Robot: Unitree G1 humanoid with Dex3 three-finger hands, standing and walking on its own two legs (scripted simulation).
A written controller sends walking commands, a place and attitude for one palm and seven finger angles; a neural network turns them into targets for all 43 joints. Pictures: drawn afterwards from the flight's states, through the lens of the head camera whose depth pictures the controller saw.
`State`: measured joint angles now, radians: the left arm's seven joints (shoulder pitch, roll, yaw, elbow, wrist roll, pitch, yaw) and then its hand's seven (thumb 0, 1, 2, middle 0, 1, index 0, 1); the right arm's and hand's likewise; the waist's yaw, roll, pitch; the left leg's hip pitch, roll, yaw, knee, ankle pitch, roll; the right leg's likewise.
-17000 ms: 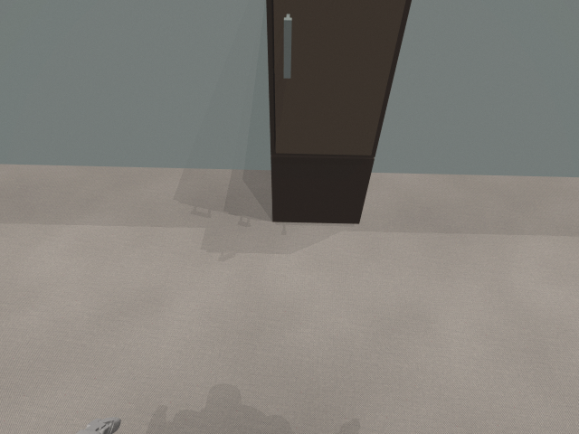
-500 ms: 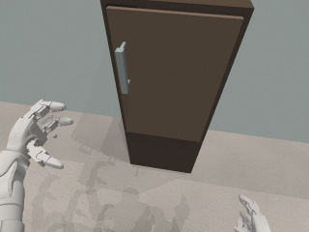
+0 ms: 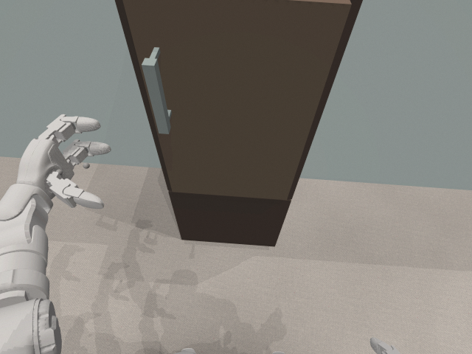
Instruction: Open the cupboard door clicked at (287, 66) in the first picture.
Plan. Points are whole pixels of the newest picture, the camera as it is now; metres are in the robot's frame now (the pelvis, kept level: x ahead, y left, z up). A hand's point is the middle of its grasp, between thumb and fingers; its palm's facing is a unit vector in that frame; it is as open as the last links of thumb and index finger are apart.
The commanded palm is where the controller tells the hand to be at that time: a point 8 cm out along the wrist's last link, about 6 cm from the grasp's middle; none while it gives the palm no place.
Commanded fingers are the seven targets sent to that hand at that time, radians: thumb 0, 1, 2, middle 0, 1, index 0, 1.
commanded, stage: move the hooked fingers beside the handle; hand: left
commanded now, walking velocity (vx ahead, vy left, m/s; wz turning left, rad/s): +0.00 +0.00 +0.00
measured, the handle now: (160, 93) +0.59 +0.16 +0.10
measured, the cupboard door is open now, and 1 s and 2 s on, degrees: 0 0 0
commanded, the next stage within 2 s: slide the fingers in behind the handle in 1.74 s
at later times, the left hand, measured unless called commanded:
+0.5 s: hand (106, 135) +0.45 +0.23 +0.11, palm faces -0.09 -1.00 +0.00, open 14.0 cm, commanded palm +0.45 +0.28 +0.10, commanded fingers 0.00 -0.50 0.30 -0.30 -1.20 -0.30 -1.20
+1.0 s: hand (132, 102) +0.55 +0.21 +0.11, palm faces -0.08 -1.00 +0.00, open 14.0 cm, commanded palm +0.53 +0.26 +0.10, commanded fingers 0.00 -0.50 0.30 -0.30 -1.20 -0.30 -1.20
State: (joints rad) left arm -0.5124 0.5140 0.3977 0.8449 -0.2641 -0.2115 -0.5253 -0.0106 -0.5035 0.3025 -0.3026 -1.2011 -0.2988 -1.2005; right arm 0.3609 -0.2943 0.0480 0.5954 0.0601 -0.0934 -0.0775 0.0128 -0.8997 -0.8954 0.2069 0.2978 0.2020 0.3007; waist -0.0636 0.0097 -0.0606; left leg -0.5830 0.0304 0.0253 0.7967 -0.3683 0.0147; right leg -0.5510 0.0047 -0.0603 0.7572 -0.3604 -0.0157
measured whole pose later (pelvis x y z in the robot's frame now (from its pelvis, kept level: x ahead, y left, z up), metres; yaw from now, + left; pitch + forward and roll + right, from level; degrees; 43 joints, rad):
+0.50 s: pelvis +0.00 +0.01 -0.01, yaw +0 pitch +13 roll -2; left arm -0.76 0.53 0.37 1.05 -0.20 -0.30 -0.46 -0.01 -0.50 0.30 -0.30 -1.20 -0.30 -1.20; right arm 0.36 -0.28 0.04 0.62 0.04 -0.02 -0.05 0.01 -0.90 -0.90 0.21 0.30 0.20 0.30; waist -0.10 0.00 -0.07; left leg -0.68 0.03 0.02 0.85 -0.39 0.03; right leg -0.63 0.00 -0.06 0.78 -0.37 0.00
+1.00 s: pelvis +0.01 +0.01 -0.02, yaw -2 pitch +20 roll -3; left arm -1.09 0.72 0.43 1.30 -0.08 -0.27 -0.41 -0.01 -0.50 0.30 -0.30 -1.20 -0.30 -1.20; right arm 0.47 -0.30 0.05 0.64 0.01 0.03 -0.04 0.01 -0.90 -0.90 0.21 0.30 0.20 0.30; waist -0.22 0.02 -0.06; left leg -0.86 0.06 0.02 0.92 -0.41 0.02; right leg -0.81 0.03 -0.06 0.83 -0.37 -0.01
